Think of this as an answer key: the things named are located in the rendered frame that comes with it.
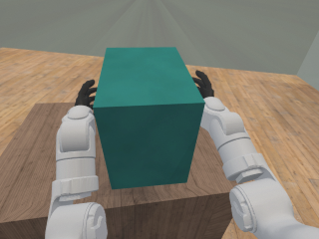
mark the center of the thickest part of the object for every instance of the robot left hand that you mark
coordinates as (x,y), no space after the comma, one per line
(83,98)

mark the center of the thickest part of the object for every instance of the right robot upper arm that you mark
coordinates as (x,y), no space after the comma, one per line
(261,207)

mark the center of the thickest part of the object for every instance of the robot right hand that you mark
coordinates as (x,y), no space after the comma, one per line
(205,86)

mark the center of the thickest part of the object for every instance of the carton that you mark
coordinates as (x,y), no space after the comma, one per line
(148,112)

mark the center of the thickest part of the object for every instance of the left robot upper arm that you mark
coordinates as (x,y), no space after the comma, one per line
(78,221)

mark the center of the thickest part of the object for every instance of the robot left forearm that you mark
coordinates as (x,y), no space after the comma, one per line
(75,155)

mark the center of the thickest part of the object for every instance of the robot right forearm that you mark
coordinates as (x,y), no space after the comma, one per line
(241,162)

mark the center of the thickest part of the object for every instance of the pedestal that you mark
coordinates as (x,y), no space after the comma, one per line
(197,209)

